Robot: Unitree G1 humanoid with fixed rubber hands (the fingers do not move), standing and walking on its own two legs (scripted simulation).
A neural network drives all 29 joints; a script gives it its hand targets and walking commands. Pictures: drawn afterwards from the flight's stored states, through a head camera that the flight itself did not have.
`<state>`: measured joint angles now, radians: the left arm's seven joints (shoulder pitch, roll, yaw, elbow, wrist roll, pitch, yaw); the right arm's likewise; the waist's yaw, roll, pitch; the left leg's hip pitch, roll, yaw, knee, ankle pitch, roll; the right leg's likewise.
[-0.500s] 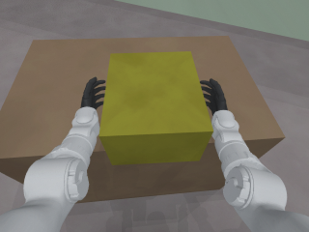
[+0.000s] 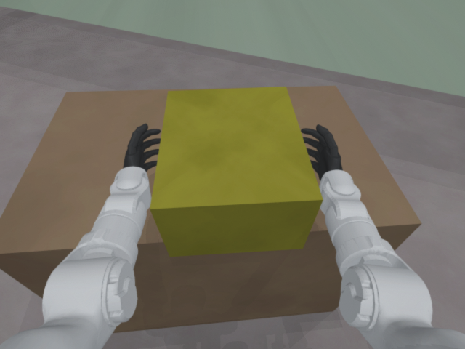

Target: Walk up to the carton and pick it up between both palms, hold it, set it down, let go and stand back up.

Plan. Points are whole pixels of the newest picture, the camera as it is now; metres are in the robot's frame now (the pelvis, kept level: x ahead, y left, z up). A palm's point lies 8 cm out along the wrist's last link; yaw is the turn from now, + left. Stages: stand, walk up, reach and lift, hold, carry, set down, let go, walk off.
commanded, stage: reach and lift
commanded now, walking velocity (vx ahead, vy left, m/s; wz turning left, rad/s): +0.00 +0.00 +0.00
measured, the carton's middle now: (231, 165) +0.46 -0.03 +0.05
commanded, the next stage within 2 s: hold in 1.84 s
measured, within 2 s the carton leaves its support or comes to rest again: neither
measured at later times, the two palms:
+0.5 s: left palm (120, 173) +0.40 +0.16 +0.11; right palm (325, 168) +0.38 -0.18 +0.12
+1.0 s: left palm (115, 181) +0.37 +0.16 +0.12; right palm (331, 171) +0.36 -0.18 +0.13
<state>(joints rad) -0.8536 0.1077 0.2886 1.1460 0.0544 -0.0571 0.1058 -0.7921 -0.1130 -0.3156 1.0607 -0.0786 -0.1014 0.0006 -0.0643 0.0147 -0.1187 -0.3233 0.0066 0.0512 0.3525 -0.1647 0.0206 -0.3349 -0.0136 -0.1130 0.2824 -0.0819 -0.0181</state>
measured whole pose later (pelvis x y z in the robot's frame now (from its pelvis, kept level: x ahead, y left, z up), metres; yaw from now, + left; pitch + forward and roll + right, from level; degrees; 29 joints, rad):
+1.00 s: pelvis -0.01 -0.01 +0.00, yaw +1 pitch -2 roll +0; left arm -0.57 0.03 0.32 0.45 0.15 0.38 0.02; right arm -0.63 -0.08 -0.15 0.67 0.05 0.16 -0.04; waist -0.07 -0.04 -0.02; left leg -0.13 0.00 0.02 0.31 -0.15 0.01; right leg -0.15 0.00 -0.10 0.26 -0.08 -0.02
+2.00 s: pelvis +0.00 -0.01 +0.00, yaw +1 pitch -6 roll +0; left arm -0.49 0.01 0.34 0.14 0.19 0.61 -0.05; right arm -0.59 -0.09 -0.06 0.47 0.15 0.33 -0.10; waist -0.08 -0.05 -0.01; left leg -0.03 0.00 -0.01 0.29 -0.16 0.01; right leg -0.05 0.01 -0.08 0.24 -0.10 -0.03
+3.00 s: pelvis +0.00 -0.01 +0.00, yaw +1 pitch -5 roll +0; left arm -0.51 0.02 0.34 0.08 0.21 0.69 -0.05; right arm -0.61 -0.08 -0.08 0.42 0.15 0.37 -0.09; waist -0.08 -0.03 0.00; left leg -0.03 -0.01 -0.01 0.29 -0.17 0.01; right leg -0.05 0.01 -0.07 0.24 -0.10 -0.02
